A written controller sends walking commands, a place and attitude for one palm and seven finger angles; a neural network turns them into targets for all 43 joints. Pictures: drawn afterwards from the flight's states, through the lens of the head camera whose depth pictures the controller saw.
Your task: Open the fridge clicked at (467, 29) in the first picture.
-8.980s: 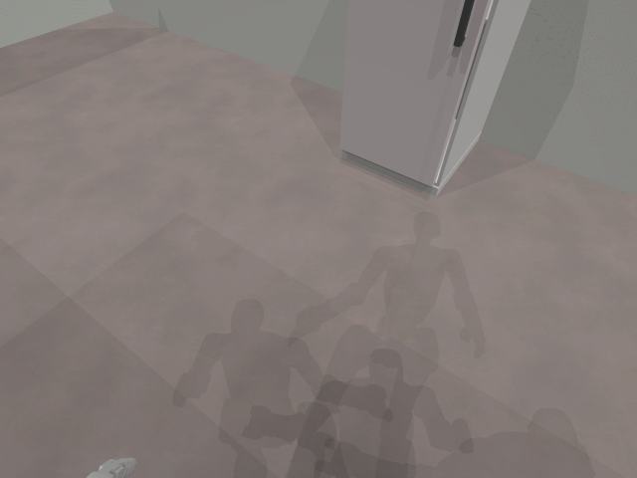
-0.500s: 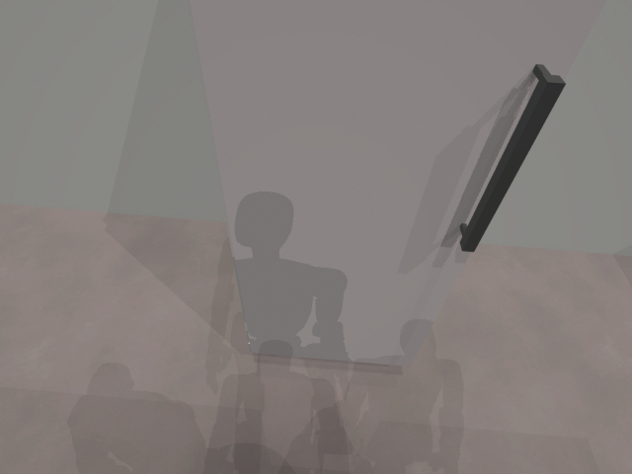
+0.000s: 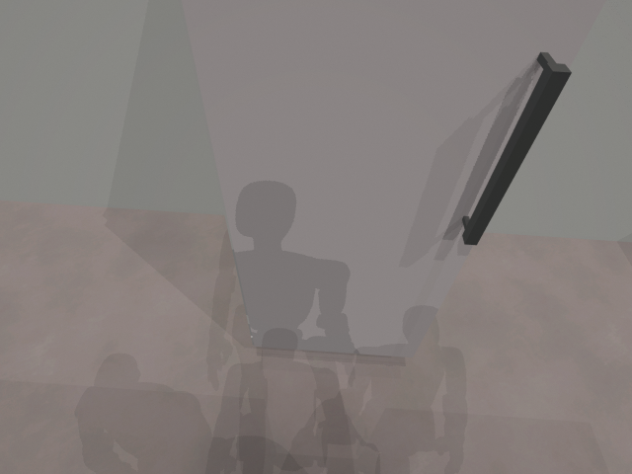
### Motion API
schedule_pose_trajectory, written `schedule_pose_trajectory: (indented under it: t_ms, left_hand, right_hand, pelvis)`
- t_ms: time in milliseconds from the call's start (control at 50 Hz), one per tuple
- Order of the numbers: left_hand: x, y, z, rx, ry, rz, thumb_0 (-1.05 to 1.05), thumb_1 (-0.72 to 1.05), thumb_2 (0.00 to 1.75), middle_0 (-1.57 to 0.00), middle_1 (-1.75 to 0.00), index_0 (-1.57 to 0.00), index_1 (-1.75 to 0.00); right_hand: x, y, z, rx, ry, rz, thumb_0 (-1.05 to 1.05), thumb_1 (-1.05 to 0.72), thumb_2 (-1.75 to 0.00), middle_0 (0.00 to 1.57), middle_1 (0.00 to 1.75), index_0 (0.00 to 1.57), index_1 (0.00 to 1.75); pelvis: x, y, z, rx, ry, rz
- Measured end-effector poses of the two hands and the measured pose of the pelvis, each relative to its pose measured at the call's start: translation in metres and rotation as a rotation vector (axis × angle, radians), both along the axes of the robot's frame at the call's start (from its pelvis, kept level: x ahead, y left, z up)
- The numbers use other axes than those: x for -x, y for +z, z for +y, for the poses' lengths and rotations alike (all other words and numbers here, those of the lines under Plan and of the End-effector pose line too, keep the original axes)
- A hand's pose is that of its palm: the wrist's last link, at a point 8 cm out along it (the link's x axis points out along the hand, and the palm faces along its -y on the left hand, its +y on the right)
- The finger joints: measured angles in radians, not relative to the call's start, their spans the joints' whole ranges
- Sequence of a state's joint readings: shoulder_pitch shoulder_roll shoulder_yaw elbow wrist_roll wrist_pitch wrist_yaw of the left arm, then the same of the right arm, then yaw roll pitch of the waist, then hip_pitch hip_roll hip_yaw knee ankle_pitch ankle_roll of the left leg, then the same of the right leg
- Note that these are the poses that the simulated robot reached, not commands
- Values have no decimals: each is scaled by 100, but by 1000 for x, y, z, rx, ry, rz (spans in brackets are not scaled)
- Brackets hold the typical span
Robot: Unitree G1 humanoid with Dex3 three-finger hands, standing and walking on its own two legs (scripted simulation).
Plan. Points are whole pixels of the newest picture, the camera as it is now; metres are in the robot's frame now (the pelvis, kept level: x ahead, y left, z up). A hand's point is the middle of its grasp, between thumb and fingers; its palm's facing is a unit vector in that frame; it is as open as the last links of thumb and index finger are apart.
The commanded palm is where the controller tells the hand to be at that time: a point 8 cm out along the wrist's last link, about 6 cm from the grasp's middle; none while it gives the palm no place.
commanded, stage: look again from close up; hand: right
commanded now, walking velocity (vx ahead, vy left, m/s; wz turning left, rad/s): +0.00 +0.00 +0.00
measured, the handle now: (501, 163) +0.55 -0.25 +0.11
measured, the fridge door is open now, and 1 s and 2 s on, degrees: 0 0 0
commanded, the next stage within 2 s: shuffle to correct the standing spot in 0.48 s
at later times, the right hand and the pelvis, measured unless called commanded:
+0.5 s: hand out of the picture +0.01 -0.17 -0.17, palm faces +0.03 +0.98 -0.20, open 7.4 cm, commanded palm none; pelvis +0.01 +0.00 +0.00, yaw +0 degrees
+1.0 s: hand out of the picture +0.05 -0.21 -0.18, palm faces +0.04 +0.98 -0.22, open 7.4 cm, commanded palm none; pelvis +0.05 -0.03 +0.00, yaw +0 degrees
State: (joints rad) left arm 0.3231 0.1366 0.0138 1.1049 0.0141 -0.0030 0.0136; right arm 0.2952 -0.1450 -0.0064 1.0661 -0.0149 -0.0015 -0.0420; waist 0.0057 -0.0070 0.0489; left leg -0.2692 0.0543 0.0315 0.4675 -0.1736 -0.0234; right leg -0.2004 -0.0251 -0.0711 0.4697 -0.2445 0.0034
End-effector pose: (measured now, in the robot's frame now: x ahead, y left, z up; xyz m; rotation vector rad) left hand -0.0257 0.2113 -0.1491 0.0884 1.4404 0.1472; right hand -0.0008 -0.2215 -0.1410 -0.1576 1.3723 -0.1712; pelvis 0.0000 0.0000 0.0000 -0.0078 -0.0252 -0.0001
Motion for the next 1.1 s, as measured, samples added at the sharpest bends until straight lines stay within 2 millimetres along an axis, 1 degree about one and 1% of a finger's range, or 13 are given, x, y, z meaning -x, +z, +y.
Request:
schedule_pose_trajectory:
  t_ms: [340,460,680,780,880,940,980,1040,1100]
  left_hand:
    - [-27,0,3,0,-18,-44,0,91,90,-20,-30,-20,-30]
    - [-29,1,6,-6,-21,-41,0,91,90,-20,-30,-20,-30]
    - [-27,2,9,-11,-29,-15,0,91,90,-20,-30,-20,-30]
    - [-25,0,7,-19,-36,14,0,91,90,-20,-30,-20,-30]
    - [-26,4,-3,-49,-31,31,0,91,90,-20,-30,-20,-30]
    - [-27,6,-12,-57,-22,29,0,91,90,-20,-30,-20,-30]
    - [-26,6,-19,-51,-14,35,0,91,90,-20,-30,-20,-30]
    - [-25,5,-30,-26,-14,60,0,91,90,-20,-30,-20,-30]
    - [-28,-3,-37,6,-19,90,0,91,90,-20,-30,-20,-30]
  right_hand:
    - [-7,1,4,-3,-4,-3,1,-91,-90,20,30,20,30]
    - [-8,1,5,-6,-3,1,0,-91,-90,20,30,20,30]
    - [-13,1,5,-6,-7,1,0,-91,-90,20,30,20,30]
    - [-15,-2,-1,-10,-33,0,0,-91,-90,20,30,20,30]
    - [-19,-9,-18,-21,-57,19,0,-90,-90,20,30,20,30]
    - [-27,-10,-31,-14,-44,38,0,-90,-90,20,30,20,30]
    - [-39,-7,-38,-1,-25,38,1,-91,-90,20,30,20,30]
    - [-63,0,-45,15,-9,3,1,-91,-90,20,30,20,30]
    - [-91,2,-48,34,-8,-68,1,-91,-90,20,30,20,30]
  pelvis:
    - [-7,1,2,0,-1,-5]
    - [-9,2,4,-1,-1,-3]
    - [-14,2,4,-3,-5,1]
    - [-20,-1,-2,-13,-12,10]
    - [-31,-4,-19,-16,-12,17]
    - [-39,-5,-28,-10,-3,19]
    - [-45,-4,-32,-11,3,21]
    - [-54,-2,-35,-10,-1,23]
    - [-65,-7,-35,5,-13,25]
